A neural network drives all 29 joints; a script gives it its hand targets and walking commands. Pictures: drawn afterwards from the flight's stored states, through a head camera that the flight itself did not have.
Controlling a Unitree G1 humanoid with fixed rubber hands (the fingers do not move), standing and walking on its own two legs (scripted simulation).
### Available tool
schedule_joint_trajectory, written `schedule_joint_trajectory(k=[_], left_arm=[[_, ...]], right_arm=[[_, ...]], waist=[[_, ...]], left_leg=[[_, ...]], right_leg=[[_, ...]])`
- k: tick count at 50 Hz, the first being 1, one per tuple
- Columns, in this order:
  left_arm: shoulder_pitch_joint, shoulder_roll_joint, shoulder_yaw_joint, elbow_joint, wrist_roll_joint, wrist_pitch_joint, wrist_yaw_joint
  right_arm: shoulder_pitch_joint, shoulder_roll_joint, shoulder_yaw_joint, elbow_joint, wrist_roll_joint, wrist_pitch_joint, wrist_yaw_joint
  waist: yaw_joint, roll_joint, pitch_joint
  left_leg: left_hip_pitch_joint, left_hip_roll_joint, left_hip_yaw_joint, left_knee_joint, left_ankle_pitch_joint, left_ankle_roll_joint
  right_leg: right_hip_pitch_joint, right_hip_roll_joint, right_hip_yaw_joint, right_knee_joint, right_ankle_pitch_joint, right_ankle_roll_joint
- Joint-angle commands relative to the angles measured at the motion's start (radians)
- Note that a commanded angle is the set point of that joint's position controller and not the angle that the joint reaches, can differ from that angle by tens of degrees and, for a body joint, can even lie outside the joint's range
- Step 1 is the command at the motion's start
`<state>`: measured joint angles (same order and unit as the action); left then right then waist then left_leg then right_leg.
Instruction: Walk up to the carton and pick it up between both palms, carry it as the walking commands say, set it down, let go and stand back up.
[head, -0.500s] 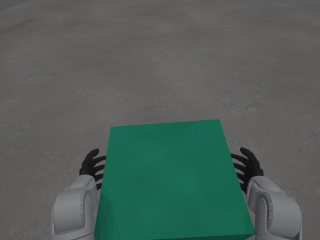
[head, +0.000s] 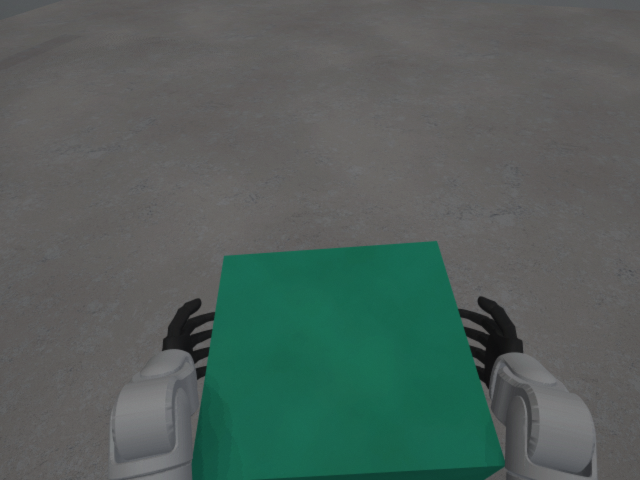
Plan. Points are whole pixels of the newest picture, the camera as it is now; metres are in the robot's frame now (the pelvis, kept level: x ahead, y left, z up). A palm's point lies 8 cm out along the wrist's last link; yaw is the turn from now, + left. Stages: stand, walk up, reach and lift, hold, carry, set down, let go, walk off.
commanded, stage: carry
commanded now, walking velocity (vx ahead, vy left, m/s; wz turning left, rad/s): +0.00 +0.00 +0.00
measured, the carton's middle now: (338, 378) +0.28 -0.01 +0.00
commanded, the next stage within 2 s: none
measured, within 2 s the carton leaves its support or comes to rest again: neither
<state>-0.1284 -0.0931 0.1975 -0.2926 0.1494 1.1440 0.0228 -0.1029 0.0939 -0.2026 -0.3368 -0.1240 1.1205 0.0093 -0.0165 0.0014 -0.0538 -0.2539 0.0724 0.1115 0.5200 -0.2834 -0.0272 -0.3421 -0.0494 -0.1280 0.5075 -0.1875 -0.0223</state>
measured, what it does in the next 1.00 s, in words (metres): stands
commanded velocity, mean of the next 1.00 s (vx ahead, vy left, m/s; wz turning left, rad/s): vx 0.00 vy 0.00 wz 0.00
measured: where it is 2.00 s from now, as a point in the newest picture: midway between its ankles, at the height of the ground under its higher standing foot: outside the picture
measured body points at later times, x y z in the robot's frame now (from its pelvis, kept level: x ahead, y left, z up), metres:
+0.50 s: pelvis +0.00 +0.00 +0.00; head +0.00 +0.00 +0.45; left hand +0.28 +0.18 +0.04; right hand +0.27 -0.19 +0.05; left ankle -0.01 +0.13 -0.73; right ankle +0.05 -0.11 -0.73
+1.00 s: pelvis +0.00 +0.00 +0.00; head +0.00 +0.00 +0.45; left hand +0.29 +0.18 +0.02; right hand +0.28 -0.19 +0.03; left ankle -0.01 +0.13 -0.73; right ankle +0.05 -0.11 -0.73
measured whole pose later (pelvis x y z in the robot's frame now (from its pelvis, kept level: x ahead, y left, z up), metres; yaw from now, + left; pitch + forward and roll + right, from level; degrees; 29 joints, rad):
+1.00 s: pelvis +0.00 +0.00 +0.00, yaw -1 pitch +3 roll +0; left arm -0.09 -0.08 0.19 0.04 0.18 0.70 0.03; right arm -0.07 0.10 -0.20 0.00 -0.19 0.67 0.03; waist 0.00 0.00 -0.08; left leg -0.29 0.09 0.12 0.55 -0.30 -0.03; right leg -0.38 -0.04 -0.12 0.53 -0.19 -0.02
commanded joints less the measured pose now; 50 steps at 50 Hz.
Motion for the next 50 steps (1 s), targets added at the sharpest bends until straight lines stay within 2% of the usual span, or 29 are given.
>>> schedule_joint_trajectory(k=[1,15,32,40,50], left_arm=[[-0.468,-0.763,-0.710,-0.078,-0.389,-0.016,-0.224],[-0.449,-0.743,-0.666,0.018,-0.334,-0.134,-0.228],[-0.425,-0.683,-0.596,0.174,-0.246,-0.355,-0.227],[-0.393,-0.626,-0.568,0.196,-0.216,-0.441,-0.211],[-0.371,-0.587,-0.558,0.212,-0.196,-0.494,-0.196]], right_arm=[[-0.422,0.716,0.702,-0.026,0.353,0.002,0.214],[-0.398,0.700,0.657,0.070,0.288,-0.112,0.219],[-0.372,0.653,0.582,0.228,0.183,-0.333,0.216],[-0.347,0.604,0.550,0.258,0.150,-0.419,0.200],[-0.334,0.569,0.535,0.279,0.127,-0.472,0.190]], waist=[[0.001,-0.005,-0.221],[0.008,-0.005,-0.229],[0.014,-0.002,-0.242],[0.013,-0.003,-0.267],[0.014,-0.003,-0.258]], left_leg=[[0.027,0.076,-0.070,-0.081,0.111,0.013],[0.030,0.078,-0.067,-0.078,0.108,0.017],[0.022,0.086,-0.064,-0.064,0.111,0.019],[0.020,0.087,-0.058,-0.046,0.130,0.018],[0.003,0.086,-0.054,-0.049,0.106,0.018]], right_leg=[[0.127,-0.105,0.110,-0.080,0.111,-0.021],[0.117,-0.101,0.105,-0.075,0.128,-0.017],[0.100,-0.098,0.102,-0.059,0.156,-0.004],[0.107,-0.099,0.101,-0.046,0.196,-0.001],[0.096,-0.098,0.104,-0.050,0.175,0.000]])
